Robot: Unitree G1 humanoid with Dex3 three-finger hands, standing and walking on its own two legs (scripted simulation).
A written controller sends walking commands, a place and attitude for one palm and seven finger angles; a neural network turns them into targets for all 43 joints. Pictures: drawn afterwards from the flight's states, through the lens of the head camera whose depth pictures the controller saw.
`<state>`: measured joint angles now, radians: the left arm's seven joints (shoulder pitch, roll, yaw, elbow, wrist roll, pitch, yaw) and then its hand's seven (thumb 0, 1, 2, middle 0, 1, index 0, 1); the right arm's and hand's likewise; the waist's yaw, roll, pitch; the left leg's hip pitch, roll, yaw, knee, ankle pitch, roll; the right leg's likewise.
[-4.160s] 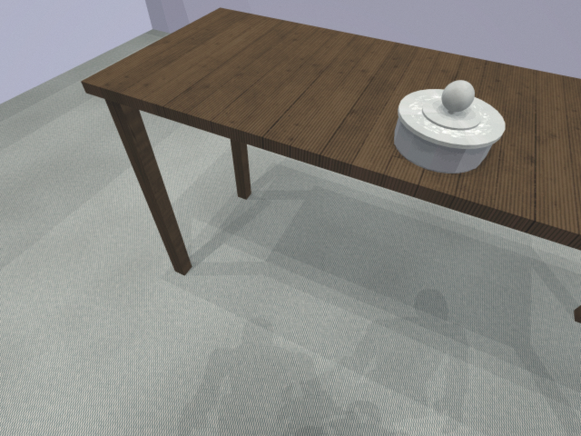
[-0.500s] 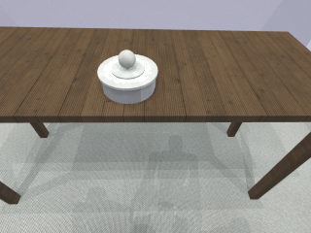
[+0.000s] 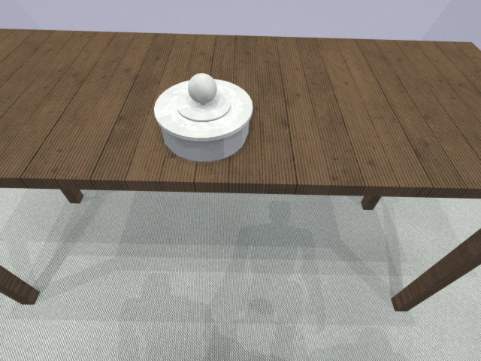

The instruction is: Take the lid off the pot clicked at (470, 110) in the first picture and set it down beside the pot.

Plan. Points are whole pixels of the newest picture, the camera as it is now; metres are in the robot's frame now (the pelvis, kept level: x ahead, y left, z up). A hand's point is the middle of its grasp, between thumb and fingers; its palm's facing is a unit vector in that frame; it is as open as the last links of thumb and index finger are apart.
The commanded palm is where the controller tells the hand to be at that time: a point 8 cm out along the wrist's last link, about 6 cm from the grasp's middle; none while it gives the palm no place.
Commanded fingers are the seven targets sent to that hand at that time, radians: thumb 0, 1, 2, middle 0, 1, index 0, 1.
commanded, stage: look again from close up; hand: left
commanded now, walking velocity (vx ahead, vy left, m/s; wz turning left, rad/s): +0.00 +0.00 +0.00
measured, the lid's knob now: (202, 88) +0.53 +0.11 +0.17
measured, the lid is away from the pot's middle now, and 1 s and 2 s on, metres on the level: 0.00 0.00 0.00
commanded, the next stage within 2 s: shuffle to correct the standing spot in 1.06 s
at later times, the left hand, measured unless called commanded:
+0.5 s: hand out of the picture +0.03 +0.23 -0.17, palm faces +0.02 -0.97 -0.25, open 7.4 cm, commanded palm none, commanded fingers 0.00 0.90 0.90 -0.20 -0.30 -0.20 -0.30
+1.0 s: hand out of the picture -0.07 +0.22 -0.17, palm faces +0.02 -0.98 -0.20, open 7.4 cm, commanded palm none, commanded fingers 0.00 0.90 0.90 -0.20 -0.30 -0.20 -0.30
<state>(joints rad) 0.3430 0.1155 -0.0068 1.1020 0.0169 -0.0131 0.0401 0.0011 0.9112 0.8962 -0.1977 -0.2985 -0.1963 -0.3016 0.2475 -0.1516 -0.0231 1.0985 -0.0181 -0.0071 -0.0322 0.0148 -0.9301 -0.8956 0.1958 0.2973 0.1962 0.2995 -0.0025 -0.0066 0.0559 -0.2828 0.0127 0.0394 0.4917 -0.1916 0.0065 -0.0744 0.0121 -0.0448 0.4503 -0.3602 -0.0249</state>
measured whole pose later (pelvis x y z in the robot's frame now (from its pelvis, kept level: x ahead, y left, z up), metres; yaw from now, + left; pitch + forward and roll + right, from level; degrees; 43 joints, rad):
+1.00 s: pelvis -0.04 +0.04 +0.00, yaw -1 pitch -1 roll -1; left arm 0.37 0.15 0.01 1.05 0.02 0.02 0.03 0.00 0.91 0.90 -0.20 -0.30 -0.20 -0.30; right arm 0.24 -0.17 -0.04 1.03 -0.02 0.03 -0.02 0.01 -0.93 -0.90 0.20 0.30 0.20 0.30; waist 0.00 0.02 0.07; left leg -0.34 -0.02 0.08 0.48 -0.14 0.07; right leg -0.16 -0.03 -0.01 0.50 -0.32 0.03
